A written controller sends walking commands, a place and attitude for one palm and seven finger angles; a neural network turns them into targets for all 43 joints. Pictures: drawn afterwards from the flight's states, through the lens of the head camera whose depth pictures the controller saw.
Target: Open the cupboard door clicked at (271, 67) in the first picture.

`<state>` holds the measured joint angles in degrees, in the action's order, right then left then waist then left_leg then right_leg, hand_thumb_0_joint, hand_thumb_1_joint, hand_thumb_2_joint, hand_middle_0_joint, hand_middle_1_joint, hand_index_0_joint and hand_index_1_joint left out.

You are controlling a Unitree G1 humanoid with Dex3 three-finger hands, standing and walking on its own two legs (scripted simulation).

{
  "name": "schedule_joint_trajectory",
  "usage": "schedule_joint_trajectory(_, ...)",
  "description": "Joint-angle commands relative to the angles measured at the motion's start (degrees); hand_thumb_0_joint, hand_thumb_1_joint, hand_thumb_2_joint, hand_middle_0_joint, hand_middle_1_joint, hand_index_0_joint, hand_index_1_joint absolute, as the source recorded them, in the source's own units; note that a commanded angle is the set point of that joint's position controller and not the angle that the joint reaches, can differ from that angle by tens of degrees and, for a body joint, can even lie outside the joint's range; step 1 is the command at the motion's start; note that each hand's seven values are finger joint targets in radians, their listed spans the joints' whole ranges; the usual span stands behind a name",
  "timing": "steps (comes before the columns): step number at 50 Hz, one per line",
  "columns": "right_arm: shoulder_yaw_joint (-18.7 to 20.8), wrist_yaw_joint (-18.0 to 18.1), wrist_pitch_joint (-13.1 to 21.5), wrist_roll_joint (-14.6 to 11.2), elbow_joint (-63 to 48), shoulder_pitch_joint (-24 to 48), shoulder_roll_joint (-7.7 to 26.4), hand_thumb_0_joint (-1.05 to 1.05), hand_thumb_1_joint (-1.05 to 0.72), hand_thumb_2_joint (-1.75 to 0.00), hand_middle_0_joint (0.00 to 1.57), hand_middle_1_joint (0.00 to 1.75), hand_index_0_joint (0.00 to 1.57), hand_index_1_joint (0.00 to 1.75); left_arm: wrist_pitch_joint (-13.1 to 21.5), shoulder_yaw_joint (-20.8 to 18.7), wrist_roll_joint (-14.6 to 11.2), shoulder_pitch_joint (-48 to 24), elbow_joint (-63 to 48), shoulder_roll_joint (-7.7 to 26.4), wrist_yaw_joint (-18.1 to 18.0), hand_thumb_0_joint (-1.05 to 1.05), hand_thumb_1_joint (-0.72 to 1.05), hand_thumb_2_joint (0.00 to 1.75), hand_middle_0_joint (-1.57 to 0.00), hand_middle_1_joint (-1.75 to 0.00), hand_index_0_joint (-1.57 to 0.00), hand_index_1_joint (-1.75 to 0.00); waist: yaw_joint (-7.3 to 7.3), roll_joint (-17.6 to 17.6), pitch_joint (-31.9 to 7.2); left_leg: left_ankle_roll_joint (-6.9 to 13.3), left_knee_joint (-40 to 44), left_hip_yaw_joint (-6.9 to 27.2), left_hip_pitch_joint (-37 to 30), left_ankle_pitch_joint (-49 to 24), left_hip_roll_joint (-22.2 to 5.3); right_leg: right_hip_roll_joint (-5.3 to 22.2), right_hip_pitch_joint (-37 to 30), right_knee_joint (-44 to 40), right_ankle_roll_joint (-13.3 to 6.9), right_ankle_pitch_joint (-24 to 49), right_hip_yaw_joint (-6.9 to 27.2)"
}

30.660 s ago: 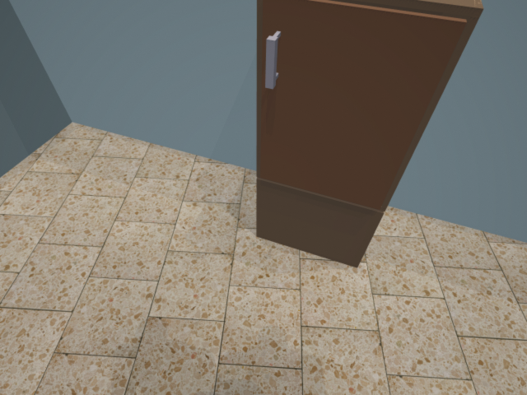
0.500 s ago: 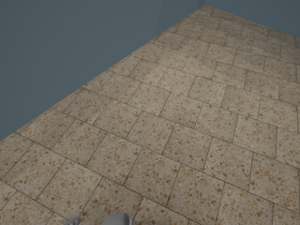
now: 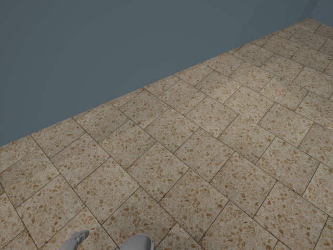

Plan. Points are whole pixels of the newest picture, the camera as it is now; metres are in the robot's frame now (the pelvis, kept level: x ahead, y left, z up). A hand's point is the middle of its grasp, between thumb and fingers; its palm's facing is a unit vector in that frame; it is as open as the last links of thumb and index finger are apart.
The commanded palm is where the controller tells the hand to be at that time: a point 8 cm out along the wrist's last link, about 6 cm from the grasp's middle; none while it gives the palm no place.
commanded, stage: turn to face it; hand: left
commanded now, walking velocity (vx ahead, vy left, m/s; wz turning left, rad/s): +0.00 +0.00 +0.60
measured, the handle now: out of the picture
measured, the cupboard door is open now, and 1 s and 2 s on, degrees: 42 42 42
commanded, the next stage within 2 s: take the last steps up to it in 1.96 s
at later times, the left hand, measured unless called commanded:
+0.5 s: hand out of the picture +0.05 +0.22 -0.15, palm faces +0.32 -0.90 -0.28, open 7.4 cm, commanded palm none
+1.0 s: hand out of the picture -0.02 +0.22 -0.16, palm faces +0.60 -0.77 -0.23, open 7.4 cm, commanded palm none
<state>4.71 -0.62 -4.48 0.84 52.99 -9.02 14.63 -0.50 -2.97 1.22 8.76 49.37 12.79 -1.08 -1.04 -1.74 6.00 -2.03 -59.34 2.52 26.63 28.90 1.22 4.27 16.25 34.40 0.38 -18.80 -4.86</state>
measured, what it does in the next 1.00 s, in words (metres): steps on the spot, turning left: left foot, then right foot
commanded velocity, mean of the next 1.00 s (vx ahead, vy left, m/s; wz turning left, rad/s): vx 0.00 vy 0.00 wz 0.60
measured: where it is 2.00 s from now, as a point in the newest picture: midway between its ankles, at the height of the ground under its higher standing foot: outside the picture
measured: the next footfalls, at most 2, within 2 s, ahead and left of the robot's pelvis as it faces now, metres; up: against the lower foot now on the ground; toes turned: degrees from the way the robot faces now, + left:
left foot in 0.22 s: +0.03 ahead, +0.13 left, +0.00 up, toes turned +13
right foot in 0.50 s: +0.11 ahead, -0.13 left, +0.00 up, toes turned +15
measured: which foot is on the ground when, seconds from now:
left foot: up 0.00-0.20, down 0.22-0.50, up 0.52-0.78, down 0.80-1.00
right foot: down 0.00-0.20, up 0.22-0.48, down 0.50-0.80, up 0.82-1.00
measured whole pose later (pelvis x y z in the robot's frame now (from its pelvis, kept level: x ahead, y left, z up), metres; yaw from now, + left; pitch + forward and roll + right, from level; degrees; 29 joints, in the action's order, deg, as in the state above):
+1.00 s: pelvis +0.03 +0.00 +0.01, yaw +36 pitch +1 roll -1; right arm 2.7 0.2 -1.7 1.4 52.0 -9.2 12.1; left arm -3.3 -4.0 0.6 8.5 51.8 14.7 -0.2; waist 0.0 1.4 6.0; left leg 1.6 -31.5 2.6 16.7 15.9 1.0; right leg 4.2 26.1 56.0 5.0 -26.6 -1.5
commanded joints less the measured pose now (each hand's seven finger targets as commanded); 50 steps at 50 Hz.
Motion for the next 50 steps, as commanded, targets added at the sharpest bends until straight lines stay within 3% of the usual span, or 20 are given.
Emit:
schedule_joint_trajectory(1, 0.49, -0.98, 1.16, -0.11, -5.67, 3.68, 2.79, 0.0, -0.9, -0.9, 0.2, 0.3, 0.2, 0.3, 0.83, -2.24, 0.25, 2.15, -3.16, 9.36, -0.9, 0.0, 0.9, 0.9, -0.2, -0.3, -0.2, -0.3, 1.12, 15.9, -5.69, -1.72, -1.78, -4.1, 2.96, -0.27, -2.9, 14.25, -7.76, -13.67, -6.58, 29.11, 5.47)
schedule_joint_trajectory(5, -0.46, -1.35, 2.14, -0.46, -6.2, 5.33, 1.17, 0.0, -0.9, -0.9, 0.2, 0.3, 0.2, 0.3, 1.01, -3.22, 0.44, 6.07, -1.32, 12.05, -0.7, 0.0, 0.9, 0.9, -0.2, -0.3, -0.2, -0.3, 3.3, 13.39, -8.71, -1.32, 16.88, -8.75, -2.22, -1.82, -1.14, 15.32, -14.55, -8.18, -5.96, 37.83, 3.09)
schedule_joint_trajectory(8, 0.03, -1.15, 2.6, -0.27, -5.16, 0.49, 3.38, 0.0, -0.9, -0.9, 0.2, 0.3, 0.2, 0.3, 0.68, -3.57, -0.24, 5.0, -1.03, 12.31, -0.25, 0.0, 0.9, 0.9, -0.2, -0.3, -0.2, -0.3, 0.26, 11.15, -9.9, 0.05, 31.11, -8.77, -13.34, -14.04, -1.02, 14.57, -8.98, -0.88, -1.84, 31.81, -1.05)
schedule_joint_trajectory(9, 1.07, -0.93, 3.06, 0.11, -4.56, -3.0, 7.23, 0.0, -0.9, -0.9, 0.2, 0.3, 0.2, 0.3, 0.36, -3.47, -0.67, 4.5, -2.06, 10.66, 0.02, 0.0, 0.9, 0.9, -0.2, -0.3, -0.2, -0.3, -1.8, 2.22, -12.3, 2.86, 34.88, -1.5, -23.02, -25.78, -7.05, 12.12, -0.11, 8.19, 1.42, 22.36, -4.12)
schedule_joint_trajectory(10, 2.7, -0.46, 3.31, 0.67, -4.33, -7.17, 13.9, 0.0, -0.9, -0.9, 0.2, 0.3, 0.2, 0.3, 0.03, -2.29, -1.05, 3.69, -4.61, 6.28, 0.43, 0.0, 0.9, 0.9, -0.2, -0.3, -0.2, -0.3, -3.92, -16.58, -13.67, 12.27, 36.67, 20.69, -30.76, -48.65, -23.6, 3.68, 15.93, 22.07, 6.0, -15.01, -5.51)
schedule_joint_trajectory(11, 2.98, 0.07, 2.78, 0.69, -3.18, -10.56, 15.78, 0.0, -0.9, -0.9, 0.2, 0.3, 0.2, 0.3, -0.61, -1.85, -0.31, -0.13, -6.35, 6.84, 0.04, 0.0, 0.9, 0.9, -0.2, -0.3, -0.2, -0.3, -5.43, -12.16, -13.76, 17.2, 37.03, 22.46, -27.78, -46.64, -27.19, 2.68, 17.56, 29.79, 4.93, -20.98, 1.28)
schedule_joint_trajectory(16, 1.44, 1.77, 3.73, 0.84, -4.68, -2.33, 10.33, 0.0, -0.9, -0.9, 0.2, 0.3, 0.2, 0.3, -1.26, -2.14, -0.6, -0.75, -3.23, 5.76, 0.41, 0.0, 0.9, 0.9, -0.2, -0.3, -0.2, -0.3, -0.78, -8.1, -9.4, 11.56, 36.03, 11.79, -19.76, -44.69, -15.46, 1.2, 14.14, 26.72, 4.84, -8.81, 4.56)
schedule_joint_trajectory(20, 1.85, 1.49, 3.08, 0.98, -4.83, -0.44, 10.93, 0.0, -0.9, -0.9, 0.2, 0.3, 0.2, 0.3, -1.16, -1.95, -0.81, 0.6, -2.91, 5.3, 0.53, 0.0, 0.9, 0.9, -0.2, -0.3, -0.2, -0.3, -0.12, -8.23, -9.25, 10.58, 36.15, 12.75, -14.39, -36.47, -13.69, -1.87, 4.5, 12.08, 4.06, -8.1, 2.51)
schedule_joint_trajectory(23, 1.98, 1.16, 2.37, 0.35, -6.15, 3.77, 9.75, 0.0, -0.9, -0.9, 0.2, 0.3, 0.2, 0.3, -0.35, -2.67, -0.63, 7.63, -1.3, 6.84, 0.28, 0.0, 0.9, 0.9, -0.2, -0.3, -0.2, -0.3, 3.63, -4.14, -8.14, 6.58, 31.34, 11.74, -3.64, -22.62, -9.08, -2.41, -9.74, -7.16, 3.22, 3.15, 1.89)
schedule_joint_trajectory(25, 1.18, 0.29, 2.34, -0.32, -8.24, 3.88, 4.18, 0.0, -0.9, -0.9, 0.2, 0.3, 0.2, 0.3, 0.38, -4.14, 0.63, 8.54, -1.96, 15.37, -0.54, 0.0, 0.9, 0.9, -0.2, -0.3, -0.2, -0.3, 4.9, 20.7, -6.59, -0.32, 6.02, -1.59, 8.22, 5.19, 3.01, 22.75, -11.76, -22.62, -7.2, 1.2, 27.12)
schedule_joint_trajectory(26, 1.36, -0.25, 2.07, 0.17, -8.18, 3.33, 5.53, 0.0, -0.9, -0.9, 0.2, 0.3, 0.2, 0.3, 0.36, -3.57, 0.32, 6.86, -2.93, 14.83, -0.64, 0.0, 0.9, 0.9, -0.2, -0.3, -0.2, -0.3, 3.92, 16.89, -6.14, 0.59, -4.61, 0.62, 5.73, 5.37, -0.01, 23.7, -4.5, -22.03, -10.22, -1.51, 25.02)
schedule_joint_trajectory(28, 1.52, -0.57, 1.29, 0.27, -6.3, 3.47, 4.83, 0.0, -0.9, -0.9, 0.2, 0.3, 0.2, 0.3, 0.29, -2.69, 0.24, 1.57, -3.9, 10.33, -1.0, 0.0, 0.9, 0.9, -0.2, -0.3, -0.2, -0.3, 1.12, 16.99, -3.92, -0.17, -11.0, -0.04, 5.99, 0.48, -2.75, 17.34, -2.89, -18.52, -8.21, 7.96, 15.68)
schedule_joint_trajectory(31, 0.56, -1.19, 1.26, -0.13, -5.91, 3.92, 2.29, 0.0, -0.9, -0.9, 0.2, 0.3, 0.2, 0.3, 0.77, -2.43, 0.42, 2.1, -3.5, 9.62, -0.76, 0.0, 0.9, 0.9, -0.2, -0.3, -0.2, -0.3, 1.19, 15.39, -5.3, -1.5, 1.6, -4.61, 1.82, -0.22, -2.57, 14.53, -6.67, -14.35, -6.39, 23.86, 5.28)
schedule_joint_trajectory(34, -0.25, -1.39, 2.02, -0.49, -6.18, 5.68, 0.99, 0.0, -0.9, -0.9, 0.2, 0.3, 0.2, 0.3, 0.92, -3.2, 0.49, 6.2, -1.63, 12.02, -0.63, 0.0, 0.9, 0.9, -0.2, -0.3, -0.2, -0.3, 3.36, 13.09, -7.55, -1.31, 14.48, -8.23, -1.65, -1.1, -1.14, 15.7, -12.63, -9.84, -6.12, 33.79, 3.37)
schedule_joint_trajectory(37, -0.12, -1.18, 2.57, -0.38, -5.42, 1.77, 2.46, 0.0, -0.9, -0.9, 0.2, 0.3, 0.2, 0.3, 0.69, -3.48, -0.01, 5.97, -0.79, 12.33, -0.2, 0.0, 0.9, 0.9, -0.2, -0.3, -0.2, -0.3, 1.35, 11.73, -9.52, -0.24, 28.92, -8.77, -10.97, -11.15, -0.59, 14.81, -10.33, -2.83, -2.42, 31.72, -0.19)
schedule_joint_trajectory(38, 0.56, -1.05, 2.94, -0.2, -4.74, -1.53, 4.83, 0.0, -0.9, -0.9, 0.2, 0.3, 0.2, 0.3, 0.45, -3.44, -0.53, 5.02, -1.5, 11.67, 0.02, 0.0, 0.9, 0.9, -0.2, -0.3, -0.2, -0.3, -0.89, 7.05, -11.3, 1.23, 34.26, -5.97, -18.94, -20.06, -2.77, 13.83, -4.46, 3.43, 0.17, 27.2, -2.42)
schedule_joint_trajectory(39, 2.1, -0.61, 3.43, 0.43, -4.73, -4.93, 11.14, 0.0, -0.9, -0.9, 0.2, 0.3, 0.2, 0.3, 0.0, -3.05, -1.0, 5.0, -3.54, 8.15, 0.37, 0.0, 0.9, 0.9, -0.2, -0.3, -0.2, -0.3, -2.52, -9.43, -13.38, 8.08, 35.89, 13.43, -28.42, -38.15, -17.09, 6.65, 10.2, 15.77, 4.87, 3.33, -6.16)
schedule_joint_trajectory(40, 2.97, 0.05, 2.97, 0.56, -3.75, -9.03, 15.11, 0.0, -0.9, -0.9, 0.2, 0.3, 0.2, 0.3, -0.37, -1.77, -0.67, 0.88, -5.86, 5.94, 0.22, 0.0, 0.9, 0.9, -0.2, -0.3, -0.2, -0.3, -4.84, -14.99, -12.98, 16.36, 37.57, 23.18, -28.56, -52.09, -26.34, 2.56, 17.5, 26.06, 5.72, -21.46, -1.65)
schedule_joint_trajectory(45, 1.44, 1.8, 3.79, 0.8, -4.44, -2.05, 10.2, 0.0, -0.9, -0.9, 0.2, 0.3, 0.2, 0.3, -1.42, -2.12, -0.45, -1.19, -2.94, 5.82, 0.46, 0.0, 0.9, 0.9, -0.2, -0.3, -0.2, -0.3, -0.57, -6.89, -8.18, 11.59, 37.48, 13.17, -18.7, -40.93, -15.32, 1.61, 15.33, 28.3, 4.92, -7.25, 4.89)
schedule_joint_trajectory(50, 1.76, 1.66, 3.38, 0.9, -3.74, -2.44, 10.55, 0.0, -0.9, -0.9, 0.2, 0.3, 0.2, 0.3, -1.29, -1.89, -0.68, -1.49, -3.0, 5.37, 0.5, 0.0, 0.9, 0.9, -0.2, -0.3, -0.2, -0.3, -0.74, -6.95, -9.27, 11.12, 37.02, 13.73, -17.47, -38.71, -13.53, -1.61, 8.08, 15.25, 4.42, -7.01, 3.43)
